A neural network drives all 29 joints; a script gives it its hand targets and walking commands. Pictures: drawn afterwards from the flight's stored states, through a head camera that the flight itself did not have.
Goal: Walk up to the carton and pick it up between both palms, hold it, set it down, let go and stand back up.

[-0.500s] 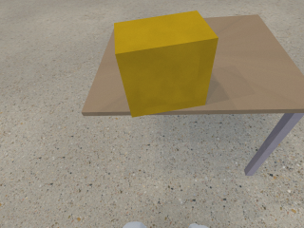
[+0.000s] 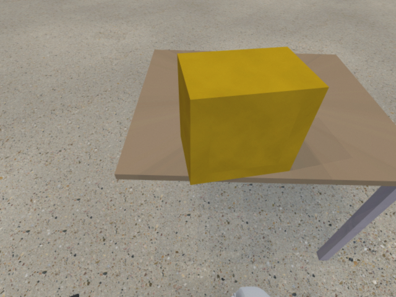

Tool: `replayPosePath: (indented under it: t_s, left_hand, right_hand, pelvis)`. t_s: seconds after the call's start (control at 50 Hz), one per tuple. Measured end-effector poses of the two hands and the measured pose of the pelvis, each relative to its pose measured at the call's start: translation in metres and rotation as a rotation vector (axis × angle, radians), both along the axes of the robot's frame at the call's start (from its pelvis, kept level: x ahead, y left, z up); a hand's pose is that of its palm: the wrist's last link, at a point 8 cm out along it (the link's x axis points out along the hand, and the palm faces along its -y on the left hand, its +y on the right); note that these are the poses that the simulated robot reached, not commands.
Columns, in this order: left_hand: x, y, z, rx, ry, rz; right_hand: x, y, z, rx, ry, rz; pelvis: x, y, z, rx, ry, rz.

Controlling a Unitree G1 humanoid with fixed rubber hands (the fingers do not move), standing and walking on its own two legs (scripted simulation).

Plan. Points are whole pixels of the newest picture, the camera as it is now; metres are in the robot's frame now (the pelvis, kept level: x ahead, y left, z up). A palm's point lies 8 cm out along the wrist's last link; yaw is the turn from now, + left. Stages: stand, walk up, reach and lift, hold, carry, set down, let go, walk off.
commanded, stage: walk up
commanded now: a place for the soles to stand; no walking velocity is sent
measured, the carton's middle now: (238, 117) +0.53 -0.07 +0.08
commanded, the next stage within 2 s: none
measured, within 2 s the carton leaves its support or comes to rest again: neither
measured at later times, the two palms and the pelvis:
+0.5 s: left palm (71, 292) +0.16 +0.28 -0.08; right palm out of the picture +0.08 -0.34 -0.10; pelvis +0.04 -0.02 -0.01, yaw -2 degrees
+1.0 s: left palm (84, 276) +0.19 +0.27 -0.09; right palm out of the picture +0.11 -0.35 -0.09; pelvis +0.06 -0.03 +0.00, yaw -3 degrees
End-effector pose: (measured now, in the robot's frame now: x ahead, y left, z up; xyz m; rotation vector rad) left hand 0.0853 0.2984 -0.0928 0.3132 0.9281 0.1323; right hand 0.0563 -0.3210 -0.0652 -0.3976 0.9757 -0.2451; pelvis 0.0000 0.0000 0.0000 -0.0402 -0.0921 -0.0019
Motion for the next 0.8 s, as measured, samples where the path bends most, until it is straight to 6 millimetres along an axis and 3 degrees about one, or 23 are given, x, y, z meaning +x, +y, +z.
replayPosePath:
  t_s: [0.1, 0.18, 0.32, 0.56, 0.66, 0.8]
  left_hand:
    - [0.02, -0.006, 0.0, 0.019, 0.018, 0.003]
    - [0.035, -0.017, 0.002, 0.057, 0.05, -0.015]
    - [0.049, -0.025, 0.018, 0.112, 0.047, -0.016]
    - [0.086, -0.02, 0.014, 0.07, -0.009, -0.04]
    - [0.09, -0.03, 0.009, 0.052, 0.011, -0.054]
    - [0.097, -0.028, 0.007, 0.045, 0.02, -0.055]
  right_hand:
    - [0.017, -0.008, -0.004, 0.002, 0.009, -0.009]
    - [0.024, -0.02, -0.019, 0.029, 0.033, -0.034]
    - [0.027, -0.027, -0.033, 0.062, 0.091, -0.057]
    - [0.02, -0.019, -0.029, 0.032, 0.082, -0.078]
    - [0.029, -0.027, -0.026, 0.023, 0.076, -0.078]
    - [0.036, -0.025, -0.024, 0.017, 0.079, -0.076]
  pelvis:
    - [0.02, -0.007, -0.001, 0.026, 0.012, -0.005]
    - [0.033, -0.02, -0.006, 0.059, 0.042, -0.034]
    - [0.039, -0.032, -0.002, 0.063, 0.048, -0.034]
    - [0.038, -0.019, -0.004, 0.046, 0.028, -0.043]
    - [0.043, -0.026, -0.004, 0.05, 0.043, -0.049]
    - [0.049, -0.023, -0.003, 0.046, 0.053, -0.049]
